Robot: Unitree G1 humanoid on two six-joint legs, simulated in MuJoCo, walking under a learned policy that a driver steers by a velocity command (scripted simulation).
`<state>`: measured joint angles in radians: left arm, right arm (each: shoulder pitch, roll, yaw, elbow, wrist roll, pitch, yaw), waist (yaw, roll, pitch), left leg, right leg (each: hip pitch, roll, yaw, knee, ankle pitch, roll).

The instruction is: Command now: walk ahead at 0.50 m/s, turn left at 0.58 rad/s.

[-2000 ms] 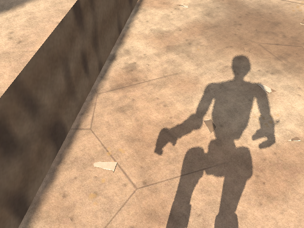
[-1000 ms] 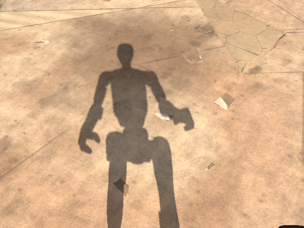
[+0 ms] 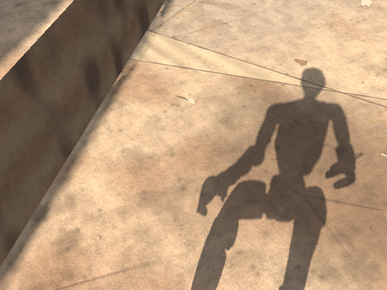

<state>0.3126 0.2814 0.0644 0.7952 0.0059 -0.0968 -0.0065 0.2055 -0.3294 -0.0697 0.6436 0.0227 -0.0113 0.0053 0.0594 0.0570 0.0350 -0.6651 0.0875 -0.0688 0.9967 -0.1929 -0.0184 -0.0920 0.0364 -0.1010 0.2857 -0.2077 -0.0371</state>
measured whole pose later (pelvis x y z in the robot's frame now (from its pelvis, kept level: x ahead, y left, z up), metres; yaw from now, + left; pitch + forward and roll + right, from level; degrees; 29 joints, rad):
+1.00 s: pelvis +0.49 +0.01 -0.01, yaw -16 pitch +3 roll +1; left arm 0.18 0.31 0.07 0.69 0.00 -0.01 0.00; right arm 0.10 -0.31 -0.06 0.70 -0.01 -0.02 -0.04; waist 0.03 0.02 0.08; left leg -0.61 0.04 -0.10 1.06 -0.39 -0.08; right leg -0.38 0.11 0.07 0.44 -0.10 -0.09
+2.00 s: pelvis +0.56 +0.03 -0.01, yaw -23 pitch +0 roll -1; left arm 0.15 0.28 0.07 0.73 0.00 0.03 0.04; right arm 0.21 -0.32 -0.07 0.77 0.02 0.05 0.01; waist 0.00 -0.01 0.06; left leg -0.40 0.04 0.03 0.84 -0.45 -0.06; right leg -0.19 -0.04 -0.10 0.50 -0.31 0.01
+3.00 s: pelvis +0.60 +0.02 -0.01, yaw -12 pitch +0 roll +1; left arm 0.14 0.33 0.05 0.72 -0.03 0.02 0.02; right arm 0.20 -0.31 -0.08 0.71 -0.01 0.00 -0.03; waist 0.00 -0.04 0.05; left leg -0.22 -0.06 -0.03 0.50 -0.28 0.02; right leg -0.29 0.08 0.22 0.58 -0.28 -0.01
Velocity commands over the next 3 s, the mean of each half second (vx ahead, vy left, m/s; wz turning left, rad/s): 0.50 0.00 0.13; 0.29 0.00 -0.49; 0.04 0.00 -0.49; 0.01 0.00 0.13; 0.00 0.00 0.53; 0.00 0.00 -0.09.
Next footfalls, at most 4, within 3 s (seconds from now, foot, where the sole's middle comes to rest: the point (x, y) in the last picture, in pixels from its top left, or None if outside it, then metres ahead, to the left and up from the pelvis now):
0.24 left None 0.29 0.16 -0.78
0.76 right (241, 262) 0.58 -0.08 -0.78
1.26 left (187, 234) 0.68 0.12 -0.78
1.62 right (246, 281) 0.52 -0.10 -0.78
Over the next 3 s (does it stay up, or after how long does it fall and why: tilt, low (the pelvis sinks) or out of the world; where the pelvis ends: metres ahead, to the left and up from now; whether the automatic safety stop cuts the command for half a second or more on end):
stays up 0.60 0.02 -0.01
